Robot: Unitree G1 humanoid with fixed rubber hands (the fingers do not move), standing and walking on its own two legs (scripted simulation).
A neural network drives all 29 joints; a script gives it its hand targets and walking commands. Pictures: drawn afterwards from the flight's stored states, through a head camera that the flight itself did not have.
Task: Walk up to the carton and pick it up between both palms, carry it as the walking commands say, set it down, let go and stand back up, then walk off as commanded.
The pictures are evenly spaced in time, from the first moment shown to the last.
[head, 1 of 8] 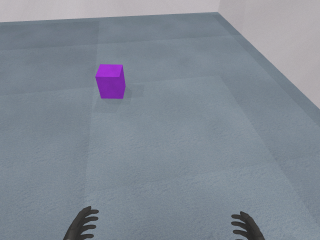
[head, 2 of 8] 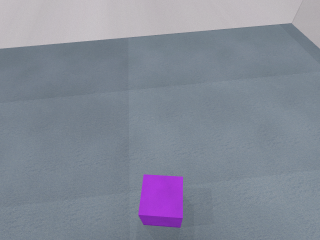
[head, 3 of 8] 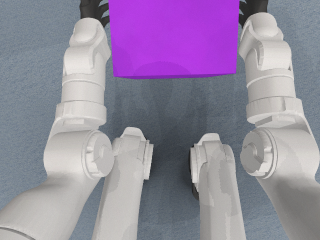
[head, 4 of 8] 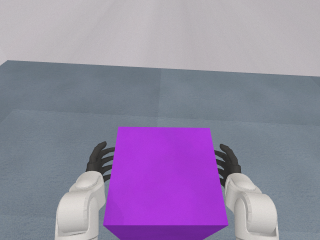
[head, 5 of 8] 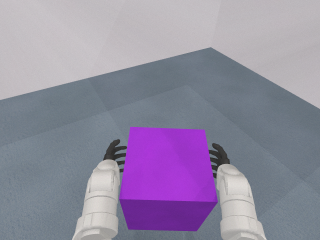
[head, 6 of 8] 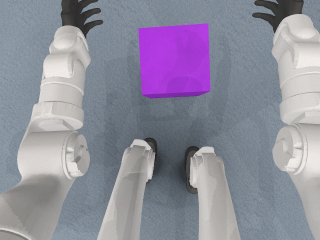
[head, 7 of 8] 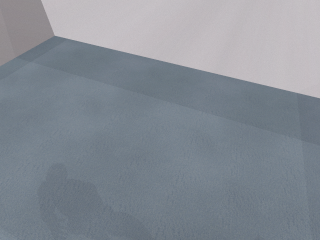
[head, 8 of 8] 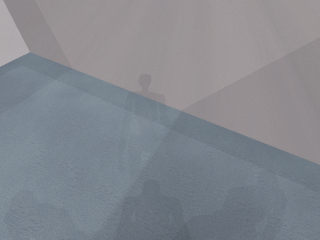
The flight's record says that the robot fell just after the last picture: no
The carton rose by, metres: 0.67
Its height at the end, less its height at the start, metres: +0.00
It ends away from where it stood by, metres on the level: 0.53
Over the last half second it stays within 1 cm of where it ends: yes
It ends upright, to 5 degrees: yes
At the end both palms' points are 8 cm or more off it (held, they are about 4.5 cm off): yes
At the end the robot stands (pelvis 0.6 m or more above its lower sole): yes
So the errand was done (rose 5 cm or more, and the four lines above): yes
